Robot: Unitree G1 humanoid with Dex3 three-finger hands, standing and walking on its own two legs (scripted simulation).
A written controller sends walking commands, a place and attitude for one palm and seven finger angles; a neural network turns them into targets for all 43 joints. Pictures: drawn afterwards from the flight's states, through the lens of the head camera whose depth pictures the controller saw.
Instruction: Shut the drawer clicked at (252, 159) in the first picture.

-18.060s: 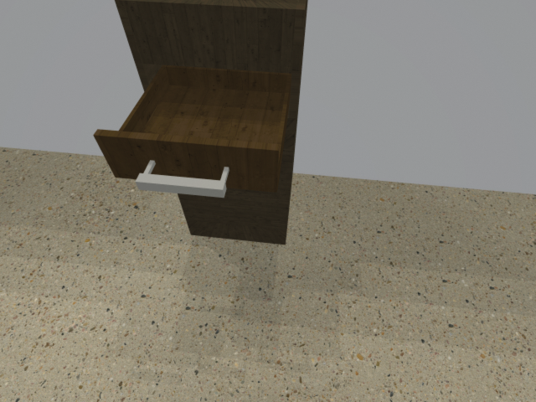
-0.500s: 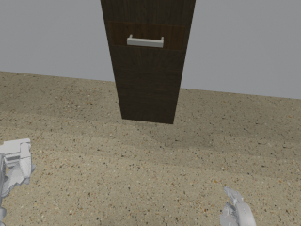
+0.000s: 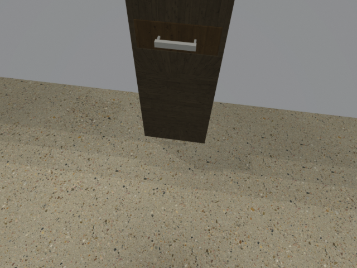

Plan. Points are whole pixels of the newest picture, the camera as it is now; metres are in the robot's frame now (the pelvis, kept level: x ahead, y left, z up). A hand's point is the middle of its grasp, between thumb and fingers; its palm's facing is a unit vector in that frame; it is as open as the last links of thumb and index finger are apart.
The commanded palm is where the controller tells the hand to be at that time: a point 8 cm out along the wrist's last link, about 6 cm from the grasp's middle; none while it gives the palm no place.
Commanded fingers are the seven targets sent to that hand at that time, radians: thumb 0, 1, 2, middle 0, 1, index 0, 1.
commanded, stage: let the arm hang, fingers relaxed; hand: left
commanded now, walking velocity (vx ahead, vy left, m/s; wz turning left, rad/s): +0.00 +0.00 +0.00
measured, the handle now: (176, 42) +0.99 +0.06 -0.01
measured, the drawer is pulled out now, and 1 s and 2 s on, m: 0.00 0.00 0.00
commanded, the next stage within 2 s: look to check the result in 0.78 s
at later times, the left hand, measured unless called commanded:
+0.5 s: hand out of the picture -0.01 +0.18 -0.16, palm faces +0.02 -0.98 -0.21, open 7.1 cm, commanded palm none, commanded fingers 0.00 0.90 0.90 -0.20 -0.30 -0.20 -0.30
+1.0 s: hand out of the picture +0.01 +0.16 -0.16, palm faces +0.01 -0.98 -0.20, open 7.4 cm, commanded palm none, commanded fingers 0.00 0.90 0.90 -0.20 -0.30 -0.20 -0.30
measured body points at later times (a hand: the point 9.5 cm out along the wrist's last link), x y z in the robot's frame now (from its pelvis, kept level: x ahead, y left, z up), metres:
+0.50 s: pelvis +0.00 +0.01 +0.01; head +0.00 -0.01 +0.46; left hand -0.01 +0.23 -0.15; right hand -0.02 -0.19 -0.16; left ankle +0.04 +0.10 -0.73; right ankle +0.01 -0.09 -0.73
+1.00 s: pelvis +0.01 +0.00 +0.01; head +0.03 -0.02 +0.46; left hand +0.01 +0.22 -0.15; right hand -0.02 -0.21 -0.16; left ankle +0.04 +0.10 -0.73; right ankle +0.01 -0.09 -0.73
